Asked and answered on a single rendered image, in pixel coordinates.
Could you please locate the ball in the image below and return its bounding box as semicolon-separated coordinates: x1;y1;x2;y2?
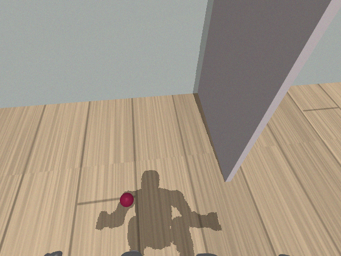
120;193;134;207

